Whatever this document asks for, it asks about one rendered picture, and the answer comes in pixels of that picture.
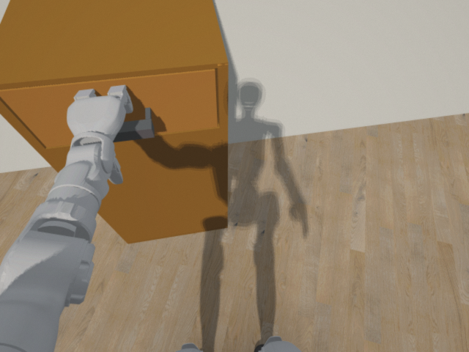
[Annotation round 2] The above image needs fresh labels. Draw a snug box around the left robot shin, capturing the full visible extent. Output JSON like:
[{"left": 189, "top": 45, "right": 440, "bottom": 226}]
[{"left": 181, "top": 343, "right": 200, "bottom": 351}]

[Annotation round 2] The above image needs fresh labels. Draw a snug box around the robot left hand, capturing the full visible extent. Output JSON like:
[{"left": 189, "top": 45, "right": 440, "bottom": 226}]
[{"left": 67, "top": 85, "right": 133, "bottom": 184}]

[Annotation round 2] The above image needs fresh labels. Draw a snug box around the drawer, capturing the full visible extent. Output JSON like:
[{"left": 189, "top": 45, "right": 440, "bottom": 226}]
[{"left": 0, "top": 68, "right": 218, "bottom": 147}]

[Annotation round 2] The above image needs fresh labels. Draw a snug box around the left robot forearm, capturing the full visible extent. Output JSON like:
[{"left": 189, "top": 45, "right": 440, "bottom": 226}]
[{"left": 0, "top": 132, "right": 114, "bottom": 294}]

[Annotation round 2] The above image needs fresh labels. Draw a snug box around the cabinet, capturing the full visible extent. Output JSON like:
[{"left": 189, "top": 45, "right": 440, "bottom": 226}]
[{"left": 0, "top": 0, "right": 229, "bottom": 244}]

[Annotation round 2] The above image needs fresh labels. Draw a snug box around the left robot upper arm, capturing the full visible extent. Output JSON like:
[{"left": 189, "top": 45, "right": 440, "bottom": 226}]
[{"left": 0, "top": 230, "right": 95, "bottom": 352}]

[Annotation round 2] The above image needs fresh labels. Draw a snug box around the handle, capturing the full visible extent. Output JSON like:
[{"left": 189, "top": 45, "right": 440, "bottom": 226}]
[{"left": 113, "top": 107, "right": 155, "bottom": 142}]

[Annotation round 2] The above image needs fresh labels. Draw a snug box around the right robot shin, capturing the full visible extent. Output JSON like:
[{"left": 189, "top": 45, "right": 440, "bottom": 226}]
[{"left": 263, "top": 336, "right": 282, "bottom": 347}]

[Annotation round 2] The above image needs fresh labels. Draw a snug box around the robot shin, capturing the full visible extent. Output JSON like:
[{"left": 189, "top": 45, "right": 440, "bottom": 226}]
[
  {"left": 263, "top": 336, "right": 282, "bottom": 347},
  {"left": 181, "top": 343, "right": 200, "bottom": 351}
]

